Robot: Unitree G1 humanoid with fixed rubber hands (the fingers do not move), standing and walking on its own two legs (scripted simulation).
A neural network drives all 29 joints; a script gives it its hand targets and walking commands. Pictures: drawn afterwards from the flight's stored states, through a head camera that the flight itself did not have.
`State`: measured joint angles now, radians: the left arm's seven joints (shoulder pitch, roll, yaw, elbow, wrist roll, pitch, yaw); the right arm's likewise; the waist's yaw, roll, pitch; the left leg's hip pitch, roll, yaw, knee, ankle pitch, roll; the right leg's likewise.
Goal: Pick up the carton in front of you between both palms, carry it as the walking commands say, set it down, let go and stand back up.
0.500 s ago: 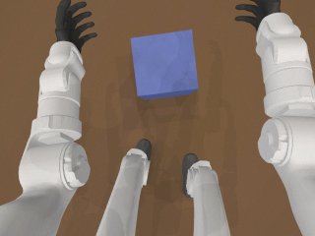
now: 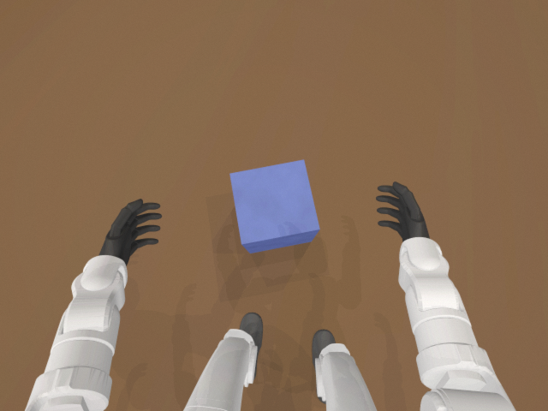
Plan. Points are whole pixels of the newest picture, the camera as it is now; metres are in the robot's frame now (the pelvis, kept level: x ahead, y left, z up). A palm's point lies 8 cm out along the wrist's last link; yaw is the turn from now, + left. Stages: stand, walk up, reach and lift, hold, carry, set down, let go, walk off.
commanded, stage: let go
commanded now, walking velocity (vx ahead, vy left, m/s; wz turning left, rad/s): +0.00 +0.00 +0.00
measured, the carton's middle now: (274, 210) +0.51 +0.05 -0.60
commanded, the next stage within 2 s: stand in 0.96 s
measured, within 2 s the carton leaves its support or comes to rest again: neither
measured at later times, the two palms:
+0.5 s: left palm (113, 332) +0.22 +0.20 -0.01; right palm (505, 324) +0.26 -0.25 -0.03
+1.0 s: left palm (90, 342) +0.21 +0.23 -0.01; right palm (509, 348) +0.24 -0.24 -0.02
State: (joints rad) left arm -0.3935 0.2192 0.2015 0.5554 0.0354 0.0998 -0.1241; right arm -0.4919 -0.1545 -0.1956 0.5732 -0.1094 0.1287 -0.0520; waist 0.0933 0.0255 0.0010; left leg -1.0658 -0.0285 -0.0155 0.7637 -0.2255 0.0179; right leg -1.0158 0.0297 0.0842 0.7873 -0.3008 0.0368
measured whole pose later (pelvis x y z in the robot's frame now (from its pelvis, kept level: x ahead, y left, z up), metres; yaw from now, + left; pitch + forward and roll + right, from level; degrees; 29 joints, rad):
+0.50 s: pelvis +0.07 -0.03 +0.05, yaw +2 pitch +5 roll +1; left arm 0.24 0.19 0.02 0.43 -0.03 0.05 -0.07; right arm 0.18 -0.20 -0.07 0.47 -0.03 0.04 0.03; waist 0.03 0.04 0.01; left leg -0.28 -0.02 -0.06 0.43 -0.24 -0.02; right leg -0.22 0.03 0.04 0.45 -0.32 -0.02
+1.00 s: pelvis +0.07 -0.03 +0.05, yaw +3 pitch -1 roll +1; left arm 0.24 0.23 0.05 0.40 0.02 0.18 -0.02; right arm 0.23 -0.21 -0.01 0.48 0.01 0.07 0.01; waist 0.01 -0.02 0.03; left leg -0.18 -0.03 -0.06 0.46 -0.26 -0.01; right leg -0.12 0.01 0.03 0.48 -0.34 -0.01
